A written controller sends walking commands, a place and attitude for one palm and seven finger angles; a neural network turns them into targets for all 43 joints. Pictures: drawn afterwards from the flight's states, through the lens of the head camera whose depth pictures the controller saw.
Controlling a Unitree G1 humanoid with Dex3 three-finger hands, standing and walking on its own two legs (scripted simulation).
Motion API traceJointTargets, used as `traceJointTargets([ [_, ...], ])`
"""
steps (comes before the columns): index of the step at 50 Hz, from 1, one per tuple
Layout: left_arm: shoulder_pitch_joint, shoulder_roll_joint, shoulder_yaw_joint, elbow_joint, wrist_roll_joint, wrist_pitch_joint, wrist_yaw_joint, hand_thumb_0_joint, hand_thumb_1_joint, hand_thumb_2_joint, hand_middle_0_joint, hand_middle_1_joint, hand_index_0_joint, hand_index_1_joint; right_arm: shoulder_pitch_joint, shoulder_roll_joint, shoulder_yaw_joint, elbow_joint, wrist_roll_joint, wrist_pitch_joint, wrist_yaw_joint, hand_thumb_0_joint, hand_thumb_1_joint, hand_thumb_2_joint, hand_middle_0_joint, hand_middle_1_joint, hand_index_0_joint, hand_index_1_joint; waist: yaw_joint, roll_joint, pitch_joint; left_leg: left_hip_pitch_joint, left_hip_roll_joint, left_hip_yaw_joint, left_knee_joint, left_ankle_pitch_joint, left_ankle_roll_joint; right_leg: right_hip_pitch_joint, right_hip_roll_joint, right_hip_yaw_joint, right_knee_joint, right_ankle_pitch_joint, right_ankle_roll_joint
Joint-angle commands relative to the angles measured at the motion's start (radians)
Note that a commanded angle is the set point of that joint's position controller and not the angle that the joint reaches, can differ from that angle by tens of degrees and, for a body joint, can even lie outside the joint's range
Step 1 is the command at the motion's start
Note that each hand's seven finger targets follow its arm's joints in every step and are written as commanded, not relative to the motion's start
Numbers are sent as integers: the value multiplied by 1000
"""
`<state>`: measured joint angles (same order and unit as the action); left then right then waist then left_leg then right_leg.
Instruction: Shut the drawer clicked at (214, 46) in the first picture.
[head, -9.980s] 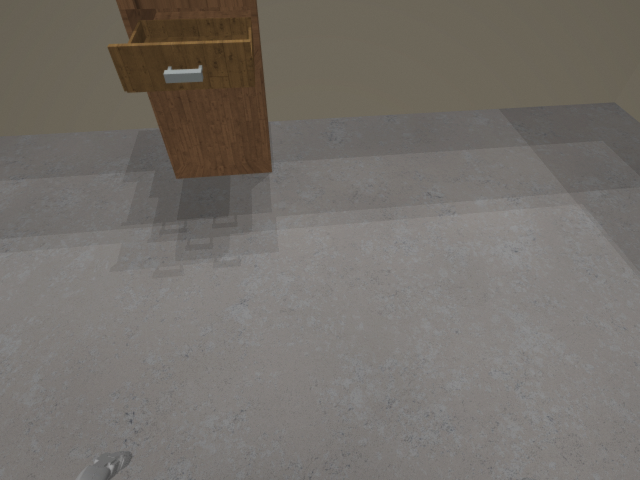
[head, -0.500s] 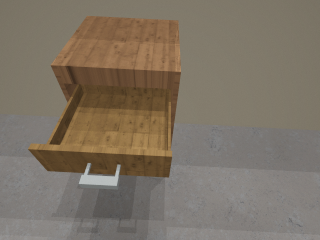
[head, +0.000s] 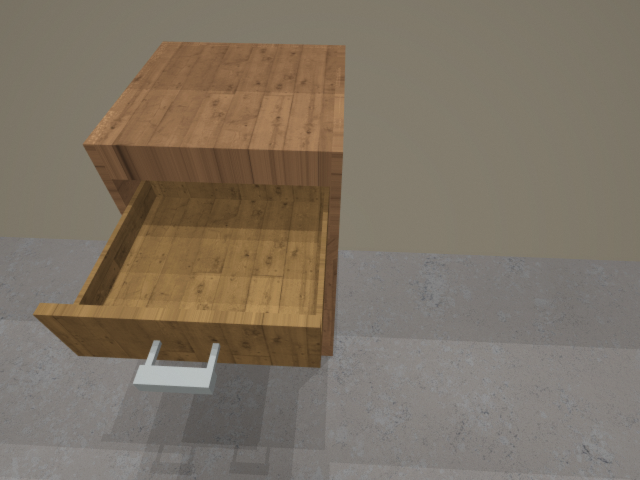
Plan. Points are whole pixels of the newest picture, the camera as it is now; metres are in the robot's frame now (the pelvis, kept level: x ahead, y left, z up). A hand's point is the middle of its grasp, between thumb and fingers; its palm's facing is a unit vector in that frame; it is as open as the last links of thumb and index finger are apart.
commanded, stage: come to a stop and stand still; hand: left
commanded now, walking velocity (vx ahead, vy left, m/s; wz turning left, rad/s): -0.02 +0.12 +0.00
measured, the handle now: (181, 364) +0.29 +0.24 -0.09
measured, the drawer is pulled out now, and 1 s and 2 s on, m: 0.30 0.30 0.29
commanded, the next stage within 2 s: look again from close up in 0.74 s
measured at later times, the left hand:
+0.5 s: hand out of the picture +0.03 +0.24 -0.17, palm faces +0.01 -0.97 -0.26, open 7.4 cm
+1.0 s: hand out of the picture +0.03 +0.20 -0.17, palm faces -0.01 -0.98 -0.21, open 7.4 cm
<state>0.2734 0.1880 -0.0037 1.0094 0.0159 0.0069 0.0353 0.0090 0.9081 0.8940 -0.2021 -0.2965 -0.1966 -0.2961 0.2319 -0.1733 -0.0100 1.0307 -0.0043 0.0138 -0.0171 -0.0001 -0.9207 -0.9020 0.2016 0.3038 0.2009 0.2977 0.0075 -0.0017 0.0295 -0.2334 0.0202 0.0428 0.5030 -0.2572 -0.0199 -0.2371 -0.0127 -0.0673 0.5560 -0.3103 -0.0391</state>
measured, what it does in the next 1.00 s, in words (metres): stands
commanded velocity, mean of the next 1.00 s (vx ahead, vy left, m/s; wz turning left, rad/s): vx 0.00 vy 0.02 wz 0.00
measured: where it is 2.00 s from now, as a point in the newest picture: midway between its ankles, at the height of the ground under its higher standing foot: outside the picture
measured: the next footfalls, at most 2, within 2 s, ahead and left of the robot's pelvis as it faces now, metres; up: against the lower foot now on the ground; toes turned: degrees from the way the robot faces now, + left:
none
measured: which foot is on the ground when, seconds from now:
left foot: down 0.00-1.00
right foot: down 0.00-1.00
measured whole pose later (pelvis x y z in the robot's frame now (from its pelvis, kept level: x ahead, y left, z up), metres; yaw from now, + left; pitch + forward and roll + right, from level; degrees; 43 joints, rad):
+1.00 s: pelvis +0.02 +0.03 +0.00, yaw -1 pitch +0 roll +1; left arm 0.30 0.14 -0.02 1.07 0.01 0.00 0.04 0.01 0.91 0.89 -0.20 -0.30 -0.20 -0.30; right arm 0.28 -0.18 0.01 1.08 -0.01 -0.02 -0.02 0.00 -0.91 -0.90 0.20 0.30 0.20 0.30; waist 0.01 0.02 0.01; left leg -0.18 -0.01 0.07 0.46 -0.27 0.02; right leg -0.19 -0.02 -0.02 0.50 -0.31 0.00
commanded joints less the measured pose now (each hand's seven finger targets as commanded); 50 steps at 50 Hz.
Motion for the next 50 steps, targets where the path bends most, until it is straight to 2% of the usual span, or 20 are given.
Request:
traceJointTargets([
  [1,63,156,40,-53,1,-13,12,0,900,900,-200,-300,-200,-300,70,-74,-9,-36,-1,-7,-6,0,-900,-900,200,300,200,300,3,-86,-27,2,40,-18,-12,126,20,34,-205,198,-161,367,-52],
  [4,60,159,45,-61,1,-10,13,0,900,900,-200,-300,-200,-300,73,-79,-9,-39,-1,-5,-6,0,-900,-900,200,300,200,300,7,-84,-22,-3,42,-20,-4,135,18,30,-213,197,-156,366,-56],
  [6,43,159,45,-65,1,-5,12,0,900,900,-200,-300,-200,-300,79,-77,-10,-36,-2,-1,-5,0,-900,-900,200,300,200,300,4,-75,8,5,44,-23,-22,116,19,-11,-207,191,-167,283,-60],
  [11,38,115,36,-67,-1,1,8,0,900,900,-200,-300,-200,-300,98,-85,-3,-24,-6,-14,-3,0,-900,-900,200,300,200,300,12,31,28,-6,98,-93,-121,134,60,-28,-108,121,-137,75,-12],
  [12,156,119,32,1,-4,-33,42,0,900,900,-200,-300,-200,-300,-51,-119,-13,-100,0,-29,-1,0,-900,-900,200,300,200,300,58,56,35,-60,78,-23,132,82,15,19,-190,208,-161,503,3],
  [13,73,202,40,-61,2,-48,30,0,900,900,-200,-300,-200,-300,44,-57,-12,-128,-2,-10,10,0,-900,-900,200,300,200,300,-18,-45,-57,-105,20,-19,173,-141,11,40,-299,326,-207,320,-68],
  [14,37,192,40,-80,4,-47,22,0,900,900,-200,-300,-200,-300,46,-58,-13,-121,-8,-5,11,0,-900,-900,200,300,200,300,-12,19,-32,-75,23,-30,179,-163,13,-28,-299,311,-228,174,-111],
  [15,-2,189,44,-83,7,-49,22,0,900,900,-200,-300,-200,-300,91,-53,-11,-110,-8,-8,14,0,-900,-900,200,300,200,300,-48,-14,-42,-46,30,-21,122,-114,14,-39,-261,252,-207,141,-115],
  [16,-30,181,42,-97,5,-43,20,0,900,900,-200,-300,-200,-300,141,-49,-10,-99,-9,-10,18,0,-900,-900,200,300,200,300,-62,12,-64,29,24,-9,25,-42,16,-59,-217,196,-154,106,-92],
  [17,-32,155,38,-100,1,-36,18,0,900,900,-200,-300,-200,-300,169,-73,-8,-94,-10,-20,18,0,-900,-900,200,300,200,300,-62,12,-55,23,39,-60,-20,10,33,-67,-145,142,-89,30,-53],
  [19,12,93,28,-89,0,-13,17,0,900,900,-200,-300,-200,-300,126,-125,-14,-107,-17,-28,12,0,-900,-900,200,300,200,300,-17,139,-6,-78,139,-183,-134,4,91,-40,-40,48,-20,-96,-2],
  [21,39,82,20,-71,5,-5,11,0,900,900,-200,-300,-200,-300,89,-136,-14,-118,-15,-29,7,0,-900,-900,200,300,200,300,7,154,59,-154,158,-247,-223,-92,117,-17,-17,25,11,-93,10],
  [23,53,67,16,-57,6,-6,5,0,900,900,-200,-300,-200,-300,83,-136,-9,-117,-14,-30,3,0,-900,-900,200,300,200,300,13,53,81,-168,136,-225,-220,-139,112,-6,-29,47,-25,-46,6],
  [25,53,72,14,-52,4,-8,3,0,900,900,-200,-300,-200,-300,92,-125,-6,-106,-13,-30,4,0,-900,-900,200,300,200,300,6,7,95,-154,104,-191,-215,-176,94,-14,-46,83,-71,-30,0],
  [27,46,81,18,-51,3,-6,0,0,900,900,-200,-300,-200,-300,107,-131,-7,-92,-15,-34,3,0,-900,-900,200,300,200,300,3,40,89,-132,111,-203,-249,-193,90,-34,-43,78,-55,-36,2],
  [30,57,78,16,-47,5,-7,1,0,900,900,-200,-300,-200,-300,107,-135,-7,-77,-12,-36,4,0,-900,-900,200,300,200,300,5,9,73,-107,110,-197,-252,-183,93,-26,-48,83,-73,-15,7],
  [35,70,81,15,-28,4,-17,2,0,900,900,-200,-300,-200,-300,114,-125,-5,-49,-9,-45,3,0,-900,-900,200,300,200,300,1,-6,0,-14,96,-149,-201,-20,87,-10,-70,99,-101,60,9],
  [37,72,85,14,-19,1,-17,1,0,900,900,-200,-300,-200,-300,110,-122,-5,-38,-9,-48,1,0,-900,-900,200,300,200,300,2,28,-2,8,96,-136,-190,41,86,-15,-71,98,-101,78,12],
  [42,77,84,12,3,-2,-24,7,0,900,900,-200,-300,-200,-300,123,-108,-1,-7,-6,-53,-5,0,-900,-900,200,300,200,300,-7,7,-28,82,86,-90,-118,259,77,-2,-84,116,-107,203,10],
  [50,78,82,8,27,-2,-29,12,0,900,900,-200,-300,-200,-300,106,-90,5,31,-3,-49,-10,0,-900,-900,200,300,200,300,-11,-3,3,96,85,-64,-107,264,62,10,-95,131,-133,274,2],
])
